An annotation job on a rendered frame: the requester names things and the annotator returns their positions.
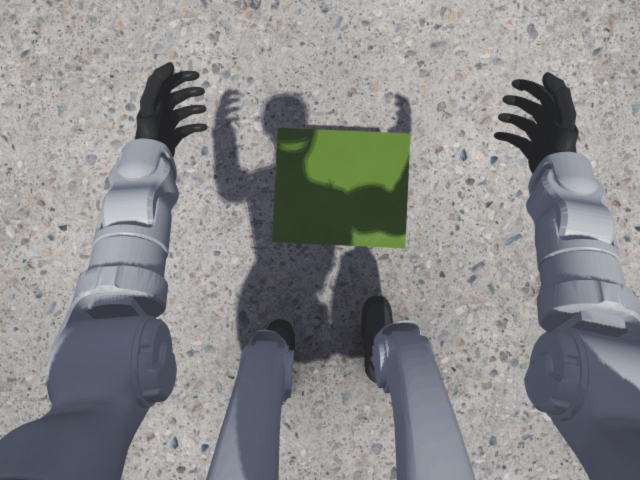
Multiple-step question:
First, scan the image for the left robot upper arm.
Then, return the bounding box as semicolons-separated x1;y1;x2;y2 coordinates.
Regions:
0;315;177;480

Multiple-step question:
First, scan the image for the right robot upper arm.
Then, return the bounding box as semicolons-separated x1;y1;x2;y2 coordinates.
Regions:
524;327;640;480

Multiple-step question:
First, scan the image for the left robot hand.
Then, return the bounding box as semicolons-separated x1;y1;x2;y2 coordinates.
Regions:
135;62;208;157

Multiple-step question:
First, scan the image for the left robot foot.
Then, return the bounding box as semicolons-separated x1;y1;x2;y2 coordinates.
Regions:
267;319;295;405

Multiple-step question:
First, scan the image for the right robot hand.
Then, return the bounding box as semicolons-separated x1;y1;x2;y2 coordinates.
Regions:
494;72;579;174

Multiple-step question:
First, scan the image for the right robot forearm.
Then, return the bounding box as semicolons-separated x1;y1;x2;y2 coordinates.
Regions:
526;152;640;342

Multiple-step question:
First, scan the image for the carton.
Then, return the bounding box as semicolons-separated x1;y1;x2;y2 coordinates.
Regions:
272;128;411;248

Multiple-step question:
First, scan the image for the right robot thigh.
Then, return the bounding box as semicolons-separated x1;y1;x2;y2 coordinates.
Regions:
375;331;476;480

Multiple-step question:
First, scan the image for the left robot forearm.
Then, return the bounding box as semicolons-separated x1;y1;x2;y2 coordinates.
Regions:
46;138;179;403

